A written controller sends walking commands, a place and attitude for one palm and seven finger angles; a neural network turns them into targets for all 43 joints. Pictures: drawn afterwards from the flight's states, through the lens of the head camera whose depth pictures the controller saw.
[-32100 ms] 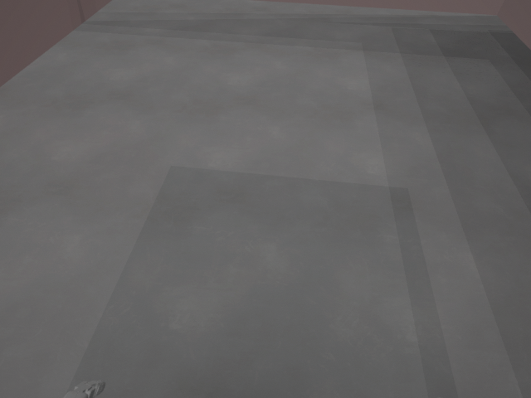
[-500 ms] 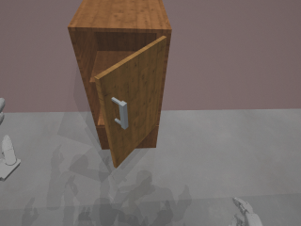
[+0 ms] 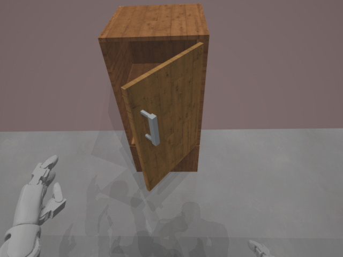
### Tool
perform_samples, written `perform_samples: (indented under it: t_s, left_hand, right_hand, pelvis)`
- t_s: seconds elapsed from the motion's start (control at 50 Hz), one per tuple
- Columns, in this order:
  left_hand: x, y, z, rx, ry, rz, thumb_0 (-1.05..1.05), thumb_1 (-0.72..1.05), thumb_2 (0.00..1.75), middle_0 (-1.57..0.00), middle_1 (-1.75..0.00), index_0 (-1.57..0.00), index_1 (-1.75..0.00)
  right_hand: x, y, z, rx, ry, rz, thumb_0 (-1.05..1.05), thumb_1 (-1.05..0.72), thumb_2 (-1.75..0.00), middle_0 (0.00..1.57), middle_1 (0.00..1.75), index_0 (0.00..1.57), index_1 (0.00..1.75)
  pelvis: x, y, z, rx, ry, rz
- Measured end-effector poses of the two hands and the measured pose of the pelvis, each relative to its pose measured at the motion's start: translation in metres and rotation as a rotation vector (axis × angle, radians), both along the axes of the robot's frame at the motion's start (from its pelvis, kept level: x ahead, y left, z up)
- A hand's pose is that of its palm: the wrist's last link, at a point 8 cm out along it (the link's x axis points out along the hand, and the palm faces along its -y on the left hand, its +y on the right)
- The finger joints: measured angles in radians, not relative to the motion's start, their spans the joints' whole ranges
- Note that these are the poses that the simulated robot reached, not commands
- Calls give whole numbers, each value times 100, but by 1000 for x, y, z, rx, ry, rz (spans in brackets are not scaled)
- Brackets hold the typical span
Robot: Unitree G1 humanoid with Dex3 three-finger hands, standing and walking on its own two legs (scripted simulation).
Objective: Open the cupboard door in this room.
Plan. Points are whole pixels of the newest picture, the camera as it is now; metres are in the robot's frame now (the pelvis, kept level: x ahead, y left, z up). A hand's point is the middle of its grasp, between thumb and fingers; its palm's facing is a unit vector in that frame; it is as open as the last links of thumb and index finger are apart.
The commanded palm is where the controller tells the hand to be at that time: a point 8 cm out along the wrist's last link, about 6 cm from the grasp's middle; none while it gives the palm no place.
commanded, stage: let the arm hang, fingers relaxed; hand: left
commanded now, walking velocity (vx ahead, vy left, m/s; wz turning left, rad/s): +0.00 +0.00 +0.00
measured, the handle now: (150, 128) +0.52 +0.11 -0.02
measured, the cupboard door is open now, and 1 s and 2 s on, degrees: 50 50 50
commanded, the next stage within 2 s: look to check the result in 1.00 s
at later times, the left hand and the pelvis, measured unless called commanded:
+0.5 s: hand out of the picture -0.03 +0.18 -0.15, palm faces +0.05 -0.97 -0.23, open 7.3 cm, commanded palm none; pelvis +0.02 -0.01 +0.02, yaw +1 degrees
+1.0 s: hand out of the picture -0.02 +0.13 -0.16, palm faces +0.07 -0.99 -0.15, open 7.4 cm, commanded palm none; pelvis +0.01 -0.01 +0.02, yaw +0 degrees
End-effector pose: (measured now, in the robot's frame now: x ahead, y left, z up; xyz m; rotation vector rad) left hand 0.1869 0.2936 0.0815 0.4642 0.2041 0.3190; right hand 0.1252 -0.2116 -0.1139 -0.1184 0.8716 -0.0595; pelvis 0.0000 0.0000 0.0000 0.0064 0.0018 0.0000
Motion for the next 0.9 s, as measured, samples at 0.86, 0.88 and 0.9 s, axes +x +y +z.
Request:
perform_samples:
  t_s: [0.86, 0.88, 0.9]
  left_hand:
    - [-207, -114, -213, -512, 1173, 213, 0, 90, 90, -20, -30, -20, -29]
    - [-207, -115, -213, -514, 1174, 214, 0, 90, 90, -20, -30, -20, -29]
    - [-207, -115, -213, -514, 1175, 215, 0, 90, 90, -20, -30, -20, -29]
  right_hand:
    - [-146, 9, -23, 10, 597, -107, 0, -92, -90, 20, 30, 20, 30]
    - [-147, 9, -23, 10, 600, -109, 0, -92, -90, 20, 30, 20, 30]
    - [-149, 9, -23, 10, 603, -110, 0, -92, -90, 20, 30, 20, 30]
  pelvis:
    - [10, -9, 17, 0, -44, 6]
    - [10, -9, 17, 0, -43, 6]
    - [10, -10, 17, 0, -42, 6]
